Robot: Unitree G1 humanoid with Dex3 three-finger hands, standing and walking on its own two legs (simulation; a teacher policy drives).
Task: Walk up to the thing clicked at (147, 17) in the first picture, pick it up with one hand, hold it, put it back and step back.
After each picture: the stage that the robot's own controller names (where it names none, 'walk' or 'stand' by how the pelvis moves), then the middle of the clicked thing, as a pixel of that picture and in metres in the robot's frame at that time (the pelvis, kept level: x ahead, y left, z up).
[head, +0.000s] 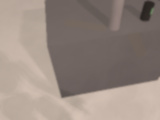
stand; (146, 11) +0.95 -0.40 -0.08
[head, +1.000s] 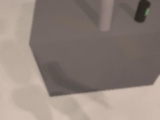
walk; (141, 11) +0.88 -0.29 -0.05
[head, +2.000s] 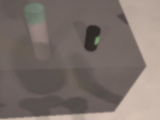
walk; (91, 38) +0.61 -0.02 -0.05
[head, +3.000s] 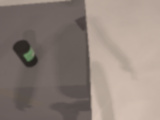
walk; (26, 54) +0.50 +0.29 -0.05
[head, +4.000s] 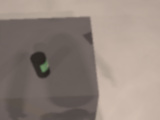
stand; (40, 65) +0.50 +0.22 -0.08
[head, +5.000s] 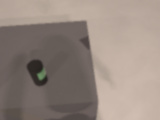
stand; (37, 73) +0.46 +0.23 -0.08
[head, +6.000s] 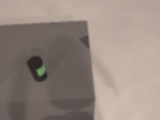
stand; (37, 69) +0.49 +0.24 -0.09
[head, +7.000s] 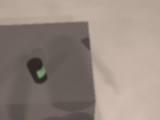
stand; (37, 71) +0.48 +0.24 -0.09
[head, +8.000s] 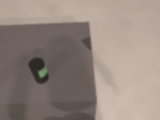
stand; (39, 71) +0.48 +0.23 -0.09
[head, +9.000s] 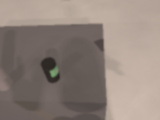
rise first; (51, 70) +0.48 +0.22 -0.08
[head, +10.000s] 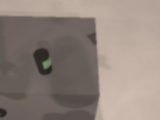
go down; (43, 62) +0.52 +0.20 -0.07
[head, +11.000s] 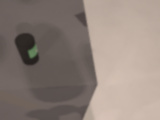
go down; (28, 50) +0.49 +0.20 -0.02
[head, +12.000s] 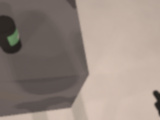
close in; (7, 36) +0.50 +0.21 +0.01
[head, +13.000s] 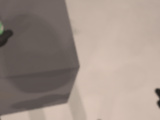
close; out of the picture +0.52 +0.22 +0.03
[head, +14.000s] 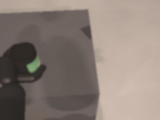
lift; (28, 63) +0.38 +0.18 +0.11
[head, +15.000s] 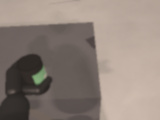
hold; (35, 75) +0.32 +0.17 +0.12
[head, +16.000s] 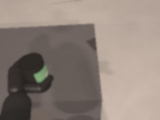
hold; (36, 73) +0.33 +0.17 +0.12
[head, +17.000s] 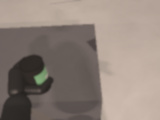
hold; (36, 75) +0.33 +0.17 +0.11
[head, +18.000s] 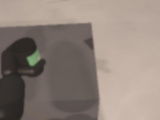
crouch; (29, 58) +0.38 +0.19 +0.13
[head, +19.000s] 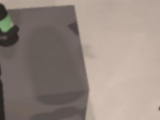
lower; (1, 26) +0.49 +0.22 +0.14
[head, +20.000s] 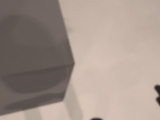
lower; out of the picture +0.53 +0.23 +0.04
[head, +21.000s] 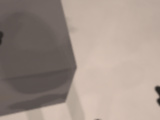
lower; out of the picture +0.52 +0.23 +0.03
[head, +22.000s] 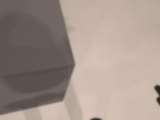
lower; out of the picture +0.53 +0.23 +0.03
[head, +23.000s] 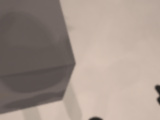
lower; out of the picture +0.53 +0.23 +0.04
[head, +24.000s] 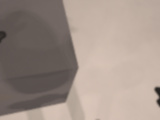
open; out of the picture +0.52 +0.23 +0.03
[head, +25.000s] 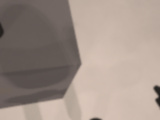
sink last; out of the picture +0.52 +0.23 +0.03
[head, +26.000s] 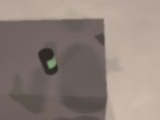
sink last; (48, 61) +0.51 +0.22 -0.03
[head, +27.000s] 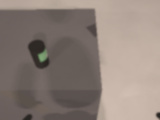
stand; (39, 54) +0.51 +0.22 -0.02
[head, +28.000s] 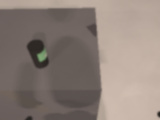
stand; (38, 54) +0.51 +0.22 -0.02
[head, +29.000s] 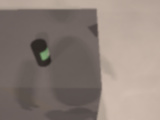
stand; (41, 53) +0.52 +0.22 -0.03
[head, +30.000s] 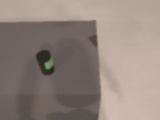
stand; (45, 63) +0.53 +0.22 -0.08
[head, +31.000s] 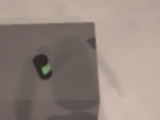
stand; (43, 67) +0.51 +0.22 -0.09
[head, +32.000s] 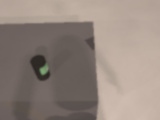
stand; (40, 68) +0.50 +0.23 -0.09
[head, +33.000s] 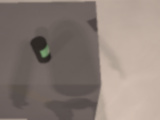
walk; (41, 50) +0.53 +0.22 -0.07
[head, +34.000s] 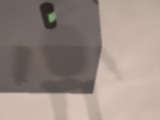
walk; (48, 16) +0.71 +0.19 -0.06
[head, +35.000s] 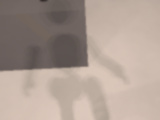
walk; out of the picture +0.99 +0.30 -0.05
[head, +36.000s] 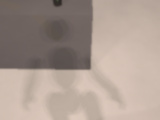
stand; out of the picture +1.12 +0.22 -0.07
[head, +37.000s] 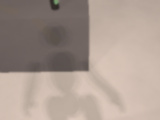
stand; (54, 1) +1.15 +0.23 -0.09
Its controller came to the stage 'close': yes
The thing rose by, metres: 0.21
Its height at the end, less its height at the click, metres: +0.00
